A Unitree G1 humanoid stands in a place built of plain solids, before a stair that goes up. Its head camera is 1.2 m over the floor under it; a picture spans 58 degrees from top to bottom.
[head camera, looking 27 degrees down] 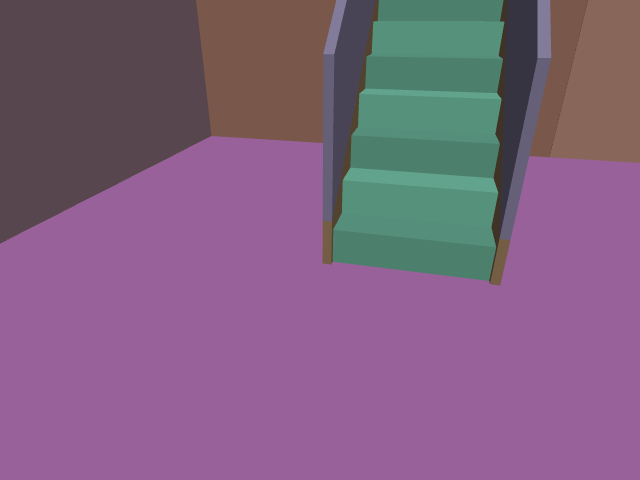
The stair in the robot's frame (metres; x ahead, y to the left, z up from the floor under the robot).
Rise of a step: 0.20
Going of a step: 0.24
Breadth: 0.83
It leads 14 degrees to the right of straight ahead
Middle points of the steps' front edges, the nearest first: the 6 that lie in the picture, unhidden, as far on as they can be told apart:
1.99 -0.47 0.20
2.22 -0.53 0.40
2.45 -0.58 0.59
2.68 -0.64 0.79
2.91 -0.70 0.99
3.14 -0.76 1.19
